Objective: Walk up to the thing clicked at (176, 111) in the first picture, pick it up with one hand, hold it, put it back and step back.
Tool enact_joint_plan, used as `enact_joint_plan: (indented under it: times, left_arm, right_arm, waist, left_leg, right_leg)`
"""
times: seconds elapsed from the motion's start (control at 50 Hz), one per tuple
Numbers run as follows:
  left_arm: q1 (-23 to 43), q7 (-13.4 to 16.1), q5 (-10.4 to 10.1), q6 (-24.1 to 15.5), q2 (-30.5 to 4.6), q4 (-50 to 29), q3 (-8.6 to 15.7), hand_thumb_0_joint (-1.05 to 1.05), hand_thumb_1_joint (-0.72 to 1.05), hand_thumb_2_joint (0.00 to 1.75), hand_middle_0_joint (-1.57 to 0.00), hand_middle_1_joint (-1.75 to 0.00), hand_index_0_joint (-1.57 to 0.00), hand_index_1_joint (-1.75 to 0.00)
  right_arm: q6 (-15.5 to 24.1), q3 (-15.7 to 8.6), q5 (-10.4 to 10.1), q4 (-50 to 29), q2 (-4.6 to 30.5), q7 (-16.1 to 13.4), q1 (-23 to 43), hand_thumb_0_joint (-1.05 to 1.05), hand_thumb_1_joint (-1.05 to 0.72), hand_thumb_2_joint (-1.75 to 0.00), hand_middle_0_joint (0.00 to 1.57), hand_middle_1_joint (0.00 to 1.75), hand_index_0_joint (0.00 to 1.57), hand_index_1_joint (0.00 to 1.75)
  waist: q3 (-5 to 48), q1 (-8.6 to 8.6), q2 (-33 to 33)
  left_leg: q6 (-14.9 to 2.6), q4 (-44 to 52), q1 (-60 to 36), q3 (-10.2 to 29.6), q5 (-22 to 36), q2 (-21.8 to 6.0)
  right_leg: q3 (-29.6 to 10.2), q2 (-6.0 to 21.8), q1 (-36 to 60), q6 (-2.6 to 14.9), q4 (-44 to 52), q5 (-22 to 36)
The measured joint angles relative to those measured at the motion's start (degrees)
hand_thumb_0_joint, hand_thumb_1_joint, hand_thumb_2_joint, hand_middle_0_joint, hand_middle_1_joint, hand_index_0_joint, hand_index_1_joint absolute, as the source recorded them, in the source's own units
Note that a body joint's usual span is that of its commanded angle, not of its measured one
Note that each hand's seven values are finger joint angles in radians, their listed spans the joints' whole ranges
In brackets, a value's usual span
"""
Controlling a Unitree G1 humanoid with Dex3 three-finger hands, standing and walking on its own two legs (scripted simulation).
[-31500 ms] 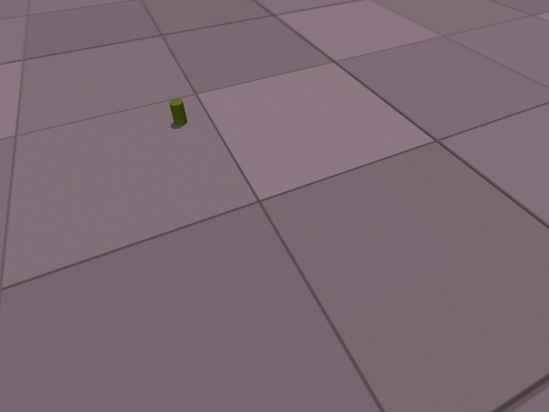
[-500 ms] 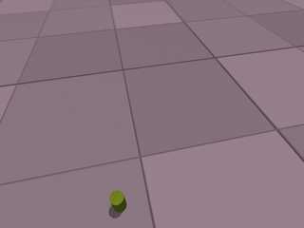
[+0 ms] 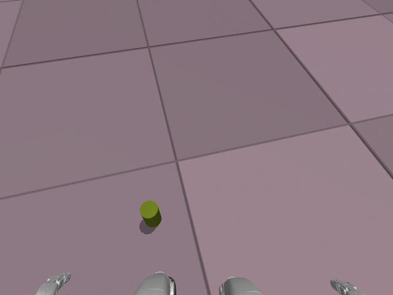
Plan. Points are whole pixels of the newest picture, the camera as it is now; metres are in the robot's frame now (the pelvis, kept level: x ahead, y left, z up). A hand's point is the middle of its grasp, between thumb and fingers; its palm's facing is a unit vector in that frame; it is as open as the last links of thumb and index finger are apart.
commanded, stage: step back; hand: left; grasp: from the side
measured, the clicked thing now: (151, 214) +0.49 +0.23 -0.68
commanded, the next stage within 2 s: none
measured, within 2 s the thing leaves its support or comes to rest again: neither
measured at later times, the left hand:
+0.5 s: hand out of the picture -0.02 +0.28 -0.15, palm faces +0.07 -0.92 -0.40, open 7.4 cm
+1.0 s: hand out of the picture -0.20 +0.24 -0.13, palm faces -0.02 -0.90 -0.43, open 7.4 cm
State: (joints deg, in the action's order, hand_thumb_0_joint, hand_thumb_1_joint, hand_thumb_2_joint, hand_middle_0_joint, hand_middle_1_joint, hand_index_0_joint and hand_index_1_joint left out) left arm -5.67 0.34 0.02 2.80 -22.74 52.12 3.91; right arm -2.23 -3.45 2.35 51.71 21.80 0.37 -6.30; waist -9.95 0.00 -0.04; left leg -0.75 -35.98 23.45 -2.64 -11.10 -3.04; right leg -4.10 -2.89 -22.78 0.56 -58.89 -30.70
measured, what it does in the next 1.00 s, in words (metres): walks backwards: right foot, then left foot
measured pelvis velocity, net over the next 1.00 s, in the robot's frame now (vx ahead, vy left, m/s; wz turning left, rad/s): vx -0.28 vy -0.02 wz -0.02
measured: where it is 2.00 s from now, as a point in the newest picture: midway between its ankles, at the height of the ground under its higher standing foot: outside the picture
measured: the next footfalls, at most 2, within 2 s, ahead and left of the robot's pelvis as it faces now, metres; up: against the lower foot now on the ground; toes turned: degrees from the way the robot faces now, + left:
right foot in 0.08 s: -0.01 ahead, -0.13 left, +0.00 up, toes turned +1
left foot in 0.44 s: -0.08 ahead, +0.11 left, +0.00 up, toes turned +1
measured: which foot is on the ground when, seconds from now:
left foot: down 0.00-0.10, up 0.12-0.42, down 0.44-0.84, up 0.86-1.00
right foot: up 0.00-0.06, down 0.08-0.46, up 0.48-0.80, down 0.82-1.00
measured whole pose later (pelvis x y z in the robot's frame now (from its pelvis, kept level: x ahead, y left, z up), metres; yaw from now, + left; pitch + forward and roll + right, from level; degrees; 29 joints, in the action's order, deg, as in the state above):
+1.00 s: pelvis -0.28 -0.02 +0.01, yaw -1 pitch -2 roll +1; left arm -12.2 0.8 2.3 2.2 -19.7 48.8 3.9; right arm -3.5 -3.7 0.1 49.6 24.0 -0.7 -9.3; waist -8.5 -1.4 2.1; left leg 1.2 -65.4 28.8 7.9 -26.5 7.1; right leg -2.7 1.0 -17.2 0.0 -36.3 -17.6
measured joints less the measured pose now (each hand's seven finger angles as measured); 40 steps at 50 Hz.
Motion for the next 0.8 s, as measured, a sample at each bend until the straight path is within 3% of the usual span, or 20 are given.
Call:
enact_joint_plan:
  times: [0.06, 0.1, 0.14, 0.16, 0.22, 0.28, 0.38, 0.42, 0.46, 0.52, 0.56, 0.62, 0.72, 0.8]
  left_arm:
    - [-2.50, -0.36, 0.64, -0.48, 0.75, 0.11, 0.10, 0.00, 0.91, 0.90, -0.21, -0.30, -0.20, -0.30]
    - [-3.60, -0.28, 1.57, -0.90, 2.20, 0.90, 0.35, 0.00, 0.91, 0.90, -0.21, -0.30, -0.20, -0.30]
    - [-5.24, -0.59, 2.16, -0.76, 2.87, 0.74, 0.01, 0.00, 0.91, 0.90, -0.21, -0.30, -0.20, -0.30]
    - [-5.90, -0.54, 2.10, -0.80, 3.27, 0.67, -0.09, 0.00, 0.91, 0.90, -0.21, -0.30, -0.20, -0.30]
    - [-6.89, -0.18, 1.93, -0.64, 4.24, 0.24, -0.15, 0.00, 0.90, 0.90, -0.21, -0.30, -0.21, -0.30]
    - [-6.51, 0.37, 1.82, -0.81, 4.30, -1.78, 0.04, 0.00, 0.90, 0.90, -0.21, -0.30, -0.21, -0.30]
    - [-4.01, 1.30, 1.34, -1.34, 3.16, -6.07, 0.08, 0.00, 0.90, 0.90, -0.21, -0.30, -0.21, -0.30]
    - [-2.99, 1.27, 0.98, -1.01, 2.17, -7.12, -0.16, 0.00, 0.90, 0.90, -0.21, -0.30, -0.21, -0.30]
    - [-1.60, 1.20, 0.68, -0.37, 0.96, -7.28, -0.17, 0.00, 0.90, 0.90, -0.21, -0.30, -0.20, -0.30]
    - [-0.89, 1.62, 0.43, 0.66, 0.90, -5.76, 0.09, 0.00, 0.90, 0.90, -0.21, -0.30, -0.20, -0.30]
    - [-1.13, 1.72, 0.07, 0.85, 0.64, -5.05, 0.25, 0.00, 0.91, 0.90, -0.21, -0.30, -0.20, -0.30]
    - [-2.07, 1.58, 0.07, 0.22, 0.55, -4.94, 0.45, 0.00, 0.91, 0.90, -0.21, -0.30, -0.20, -0.30]
    - [-3.76, 1.05, 0.46, -0.21, 0.51, -4.71, 0.53, 0.00, 0.91, 0.90, -0.21, -0.30, -0.20, -0.30]
    - [-4.88, 0.45, 0.70, -0.86, 0.56, -3.66, 0.51, 0.00, 0.91, 0.90, -0.21, -0.30, -0.20, -0.30]
  right_arm:
    - [-0.21, 0.23, -0.22, -1.36, 0.45, -0.10, 0.75, 0.01, -0.90, -0.90, 0.20, 0.30, 0.21, 0.30]
    - [-0.60, 0.20, -0.77, -1.39, 1.20, -0.23, 1.65, 0.01, -0.90, -0.90, 0.20, 0.30, 0.21, 0.30]
    - [-1.27, 0.07, -1.04, -0.62, 0.75, -0.73, 1.49, 0.01, -0.91, -0.90, 0.20, 0.30, 0.21, 0.30]
    - [-1.48, 0.05, -1.31, -0.29, 0.72, -0.84, 1.24, 0.01, -0.91, -0.90, 0.20, 0.30, 0.21, 0.30]
    - [-1.00, 0.35, -2.35, 0.03, 1.20, -1.21, -0.22, 0.01, -0.91, -0.90, 0.20, 0.30, 0.21, 0.30]
    - [-0.78, 0.72, -2.48, 0.16, 1.70, -1.63, -2.04, 0.01, -0.91, -0.90, 0.20, 0.30, 0.21, 0.30]
    - [-1.05, 0.83, -1.86, 0.13, 1.57, -1.72, -3.13, 0.01, -0.91, -0.90, 0.20, 0.30, 0.21, 0.30]
    - [-0.53, 0.69, -1.57, -0.31, 1.29, -1.32, -3.19, 0.01, -0.91, -0.90, 0.20, 0.30, 0.21, 0.30]
    - [-0.10, 0.28, -0.80, -0.37, 0.19, -1.00, -2.37, 0.01, -0.91, -0.90, 0.20, 0.30, 0.21, 0.30]
    - [0.20, 0.64, -0.47, -1.28, -0.55, -0.08, -1.68, 0.01, -0.91, -0.90, 0.20, 0.30, 0.21, 0.30]
    - [0.36, 0.99, -0.34, -1.66, -1.24, -0.25, -1.38, 0.01, -0.91, -0.90, 0.20, 0.30, 0.21, 0.30]
    - [0.46, 1.17, -0.54, -2.37, -1.52, -0.62, -0.49, 0.01, -0.90, -0.90, 0.20, 0.30, 0.21, 0.30]
    - [0.83, 1.05, -0.65, -4.47, -1.24, -0.81, 1.42, 0.01, -0.90, -0.90, 0.20, 0.30, 0.21, 0.30]
    - [0.13, 0.90, -0.63, -5.54, -0.24, -0.35, 2.40, 0.01, -0.90, -0.90, 0.20, 0.30, 0.21, 0.30]
  waist:
    - [0.49, -0.52, 0.78]
    - [-0.27, -0.07, 3.54]
    - [0.10, -0.93, 2.82]
    - [0.18, -1.54, 2.46]
    - [0.74, -1.76, 2.72]
    - [0.84, -1.76, 2.94]
    - [-0.56, -1.68, 2.10]
    - [-0.86, -1.24, 1.30]
    - [-2.12, -1.50, -1.36]
    - [-1.90, -0.91, -1.23]
    - [-0.91, -0.60, -1.43]
    - [-0.11, -0.85, -1.30]
    - [-0.48, -1.06, -0.47]
    - [-0.26, -1.22, 0.42]
  left_leg:
    - [1.02, -2.26, 2.49, -0.74, 0.14, -0.90]
    - [1.10, -5.55, 4.38, 1.58, -3.06, -1.94]
    - [0.98, -13.81, 6.44, 6.12, -13.31, 2.63]
    - [0.88, -19.10, 7.15, 8.18, -14.97, 5.09]
    - [1.07, -28.53, 7.27, 11.29, -15.01, 9.55]
    - [1.91, -29.19, 4.38, 10.98, -16.09, 10.54]
    - [1.63, -15.57, -2.91, 7.11, -17.68, 7.57]
    - [0.86, -5.20, -6.89, 5.46, -12.63, 6.00]
    - [-0.61, -1.81, -8.34, 3.86, -9.14, 7.05]
    - [-1.54, -2.49, -7.29, 3.81, -8.43, 5.81]
    - [-1.47, -0.64, -7.09, 3.72, -6.62, 4.97]
    - [-1.45, 1.55, -6.40, 3.11, -4.11, 3.71]
    - [-1.16, 1.78, -3.73, 1.91, -1.34, 1.73]
    - [0.11, -1.10, 0.11, 0.92, -0.40, 0.35]
  right_leg:
    - [1.54, 1.65, 6.41, -0.06, 15.30, 4.78]
    - [3.09, 0.11, 7.67, 0.35, 18.34, 7.03]
    - [2.38, 0.98, 6.52, 0.94, 17.49, 7.45]
    - [1.77, 1.48, 6.43, 1.03, 18.16, 8.22]
    - [1.70, 2.35, 6.30, 0.79, 21.66, 11.25]
    - [2.59, 2.95, 5.47, 0.68, 23.34, 13.19]
    - [4.80, 4.22, 2.97, 0.14, 21.98, 14.50]
    - [5.57, 4.85, 1.28, -0.43, 19.74, 14.24]
    - [4.12, 6.14, -0.22, -0.47, 16.97, 14.05]
    - [-1.63, 0.66, -3.14, 0.18, 4.82, 1.40]
    - [-4.22, -2.50, -4.75, 0.44, -4.47, 0.04]
    - [-4.72, -3.86, -4.58, -0.40, -11.20, 1.12]
    - [-2.81, -1.24, 1.48, -2.25, -1.56, 1.15]
    - [0.37, 1.66, 8.53, -1.48, 16.75, 6.45]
